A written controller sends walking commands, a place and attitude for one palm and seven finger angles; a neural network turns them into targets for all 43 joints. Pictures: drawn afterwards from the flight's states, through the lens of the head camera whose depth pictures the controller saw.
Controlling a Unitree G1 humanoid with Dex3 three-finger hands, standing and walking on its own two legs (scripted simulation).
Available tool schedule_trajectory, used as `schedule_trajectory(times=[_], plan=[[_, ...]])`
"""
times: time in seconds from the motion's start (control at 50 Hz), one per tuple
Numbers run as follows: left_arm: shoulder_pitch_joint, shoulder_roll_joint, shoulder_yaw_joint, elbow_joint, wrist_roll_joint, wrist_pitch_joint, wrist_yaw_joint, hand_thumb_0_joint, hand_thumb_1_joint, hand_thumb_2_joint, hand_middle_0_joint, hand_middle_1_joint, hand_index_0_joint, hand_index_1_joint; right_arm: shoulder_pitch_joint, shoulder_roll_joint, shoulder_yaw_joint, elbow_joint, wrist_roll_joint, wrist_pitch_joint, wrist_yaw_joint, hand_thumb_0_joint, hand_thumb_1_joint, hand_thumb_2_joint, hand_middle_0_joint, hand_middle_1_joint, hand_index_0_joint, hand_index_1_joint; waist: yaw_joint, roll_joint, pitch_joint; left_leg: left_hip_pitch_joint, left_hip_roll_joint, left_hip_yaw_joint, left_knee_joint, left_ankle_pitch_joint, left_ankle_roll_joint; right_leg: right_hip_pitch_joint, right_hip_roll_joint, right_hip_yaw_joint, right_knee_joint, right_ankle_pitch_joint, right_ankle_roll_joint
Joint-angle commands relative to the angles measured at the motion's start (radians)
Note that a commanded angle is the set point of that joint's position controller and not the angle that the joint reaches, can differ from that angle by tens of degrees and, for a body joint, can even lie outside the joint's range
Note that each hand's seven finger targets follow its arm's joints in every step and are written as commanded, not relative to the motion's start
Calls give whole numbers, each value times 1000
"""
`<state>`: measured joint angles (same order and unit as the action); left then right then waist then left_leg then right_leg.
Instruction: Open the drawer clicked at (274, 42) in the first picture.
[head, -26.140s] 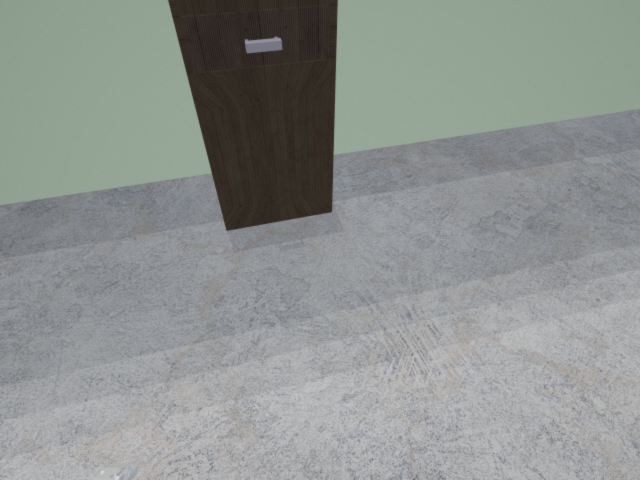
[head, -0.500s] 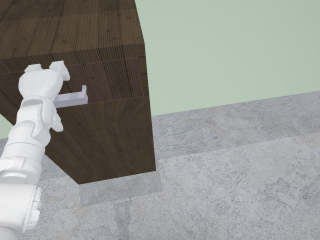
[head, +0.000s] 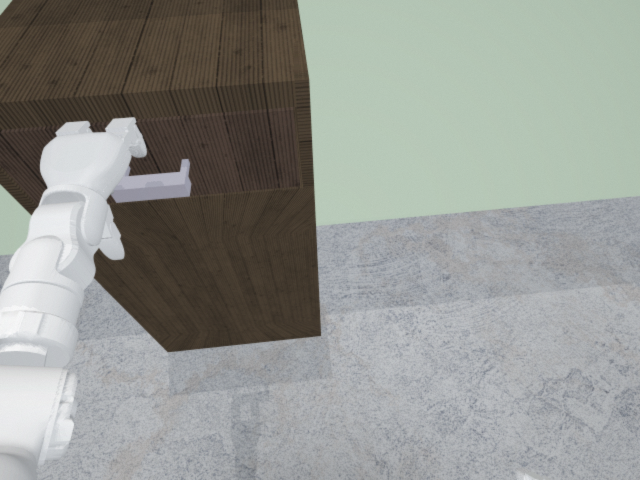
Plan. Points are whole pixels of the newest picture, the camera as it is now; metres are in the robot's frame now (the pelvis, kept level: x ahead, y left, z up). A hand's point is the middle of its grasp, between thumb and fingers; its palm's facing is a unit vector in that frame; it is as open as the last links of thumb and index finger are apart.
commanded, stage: re-aim the fingers above the handle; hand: left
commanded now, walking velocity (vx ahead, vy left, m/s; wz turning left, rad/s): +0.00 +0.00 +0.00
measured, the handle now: (153, 177) +0.53 +0.28 +0.04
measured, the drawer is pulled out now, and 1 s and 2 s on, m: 0.00 0.00 0.00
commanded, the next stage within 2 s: lower the fingers behind the handle in 1.82 s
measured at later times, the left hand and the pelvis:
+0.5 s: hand (100, 196) +0.43 +0.30 +0.10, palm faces +0.00 +0.04 -1.00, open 13.8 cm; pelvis -0.01 +0.00 +0.00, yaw -1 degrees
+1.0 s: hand (129, 186) +0.45 +0.27 +0.10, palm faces -0.02 +0.02 -1.00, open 13.8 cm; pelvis +0.00 +0.01 +0.00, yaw -2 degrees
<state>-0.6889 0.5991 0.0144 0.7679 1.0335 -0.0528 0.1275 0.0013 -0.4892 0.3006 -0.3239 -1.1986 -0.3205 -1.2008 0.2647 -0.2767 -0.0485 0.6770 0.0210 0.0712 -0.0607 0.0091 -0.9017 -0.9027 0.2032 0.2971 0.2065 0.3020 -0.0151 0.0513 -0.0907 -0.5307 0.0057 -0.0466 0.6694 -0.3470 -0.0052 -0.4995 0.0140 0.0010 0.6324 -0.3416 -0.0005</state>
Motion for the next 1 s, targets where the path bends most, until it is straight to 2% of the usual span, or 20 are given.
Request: schedule_trajectory(times=[0.0, 0.04, 0.12, 0.14, 0.16, 0.24, 0.3, 0.4, 0.44, 0.54, 0.58, 0.66, 0.74, 0.76, 0.82, 0.84, 0.86, 0.92, 0.94, 0.98], plan=[[-421, 269, 72, -128, -23, 56, 28, 0, -500, 300, -300, -1200, -300, -1200, 65, -140, -45, -70, 8, -12, -5, 0, -900, -900, 200, 300, 200, 300, -40, 0, -385, 225, -34, 65, -31, 463, 47, 168, 34, -29, -49, 430, -21], [-448, 243, 36, -117, -31, 72, -2, 0, -500, 300, -300, -1200, -300, -1200, 61, -144, -39, -75, 11, -5, -10, 0, -900, -900, 200, 300, 200, 300, -51, -30, -367, 209, -36, 69, -44, 439, 51, 191, 29, -26, -63, 434, -20], [-411, 319, 94, -98, -26, 47, -41, 0, -500, 300, -300, -1200, -300, -1200, 57, -144, -31, -85, 12, 2, -21, 0, -900, -900, 200, 300, 200, 300, -25, -53, -349, 172, -37, 72, -62, 400, 56, 228, 24, -18, -65, 435, -17], [-424, 338, 110, -125, -23, 26, -45, 0, -500, 300, -300, -1200, -300, -1200, 55, -147, -32, -89, 9, 4, -23, 0, -900, -900, 200, 300, 200, 300, -18, -31, -362, 175, -37, 70, -64, 413, 55, 239, 24, -14, -64, 436, -21], [-410, 315, 98, -133, -23, 11, -43, 0, -500, 300, -300, -1200, -300, -1200, 53, -138, -32, -97, 11, 1, -22, 0, -900, -900, 200, 300, 200, 300, -17, -25, -353, 177, -37, 70, -63, 410, 58, 229, 26, -14, -61, 428, -21], [-368, 384, 187, -145, -11, -33, -8, 0, -500, 300, -300, -1200, -300, -1200, 61, -137, -37, -98, 6, -3, -21, 0, -900, -900, 200, 300, 200, 300, 7, -14, -362, 157, -34, 72, -61, 436, 54, 242, 30, -13, -51, 440, -25], [-343, 390, 206, -172, -4, -33, 35, 0, -500, 300, -300, -1200, -300, -1200, 58, -131, -42, -103, 8, -14, -13, 0, -900, -900, 200, 300, 200, 300, 18, 26, -373, 158, -33, 78, -61, 447, 49, 236, 31, -15, -40, 442, -24], [-412, 342, 142, -146, 5, 12, 63, 0, -500, 300, -300, -1200, -300, -1200, 67, -141, -48, -83, 14, -26, -8, 0, -900, -900, 200, 300, 200, 300, -25, 23, -355, 181, -28, 77, -67, 399, 49, 179, 34, -22, -57, 377, -22], [-457, 285, 78, -160, 0, 24, 51, 0, -500, 300, -300, -1200, -300, -1200, 75, -144, -52, -78, 14, -31, -10, 0, -900, -900, 200, 300, 200, 300, -56, 17, -361, 214, -26, 74, -65, 383, 53, 157, 34, -22, -73, 348, -21], [-540, 182, -33, -184, -26, 18, 0, 0, -500, 300, -300, -1200, -300, -1200, 82, -142, -51, -66, 12, -38, -24, 0, -900, -900, 200, 300, 200, 300, -90, 23, -339, 281, -26, 55, -69, 353, 55, 94, 34, -28, -96, 287, -23], [-552, 217, -5, -135, -23, 14, -6, 0, -500, 300, -300, -1200, -300, -1200, 80, -143, -43, -56, 14, -38, -28, 0, -900, -900, 200, 300, 200, 300, -79, 12, -295, 254, -27, 48, -78, 309, 53, 76, 32, -29, -96, 250, -25], [-548, 325, 86, -52, 5, 10, 17, 0, -500, 300, -300, -1200, -300, -1200, 73, -137, -24, -64, 13, -30, -28, 0, -900, -900, 200, 300, 200, 300, -38, 30, -298, 185, -34, 49, -88, 298, 45, 114, 28, -28, -77, 241, -33], [-562, 335, 103, -12, 29, 27, 56, 0, -500, 300, -300, -1200, -300, -1200, 73, -136, -21, -75, 5, -31, -17, 0, -900, -900, 200, 300, 200, 300, -28, 20, -325, 160, -29, 58, -83, 324, 40, 136, 30, -32, -63, 264, -33], [-532, 279, 63, 5, 29, 37, 59, 0, -500, 300, -300, -1200, -300, -1200, 74, -128, -21, -85, 7, -34, -12, 0, -900, -900, 200, 300, 200, 300, -26, 21, -334, 163, -28, 62, -79, 331, 39, 131, 30, -32, -56, 273, -31], [-515, 288, 82, -52, 27, 46, 62, 0, -500, 300, -300, -1200, -300, -1200, 90, -135, -33, -95, 1, -38, -4, 0, -900, -900, 200, 300, 200, 300, -16, 38, -432, 213, -24, 70, -64, 408, 40, 166, 32, -30, -43, 346, -29], [-495, 302, 100, -68, 23, 45, 58, 0, -500, 300, -300, -1200, -300, -1200, 96, -140, -38, -94, -3, -36, -5, 0, -900, -900, 200, 300, 200, 300, -18, 14, -463, 221, -23, 69, -56, 448, 45, 193, 34, -28, -44, 384, -28], [-460, 305, 106, -67, 18, 50, 53, 0, -500, 300, -300, -1200, -300, -1200, 99, -139, -39, -99, 1, -34, -4, 0, -900, -900, 200, 300, 200, 300, -14, 3, -464, 216, -22, 71, -54, 460, 46, 203, 33, -26, -41, 403, -25], [-442, 238, 53, -116, -4, 58, 33, 0, -500, 300, -300, -1200, -300, -1200, 92, -141, -43, -101, 8, -32, -3, 0, -900, -900, 200, 300, 200, 300, -32, -20, -419, 217, -23, 74, -56, 457, 53, 189, 35, -27, -55, 415, -19], [-454, 270, 81, -135, -8, 55, 31, 0, -500, 300, -300, -1200, -300, -1200, 90, -146, -44, -94, 8, -29, -5, 0, -900, -900, 200, 300, 200, 300, -37, -27, -411, 217, -20, 70, -59, 464, 54, 199, 34, -26, -62, 419, -21], [-448, 268, 79, -176, -13, 50, 28, 0, -500, 300, -300, -1200, -300, -1200, 88, -143, -45, -94, 9, -28, -6, 0, -900, -900, 200, 300, 200, 300, -30, -1, -398, 236, -22, 65, -61, 476, 55, 186, 37, -28, -60, 414, -23]])
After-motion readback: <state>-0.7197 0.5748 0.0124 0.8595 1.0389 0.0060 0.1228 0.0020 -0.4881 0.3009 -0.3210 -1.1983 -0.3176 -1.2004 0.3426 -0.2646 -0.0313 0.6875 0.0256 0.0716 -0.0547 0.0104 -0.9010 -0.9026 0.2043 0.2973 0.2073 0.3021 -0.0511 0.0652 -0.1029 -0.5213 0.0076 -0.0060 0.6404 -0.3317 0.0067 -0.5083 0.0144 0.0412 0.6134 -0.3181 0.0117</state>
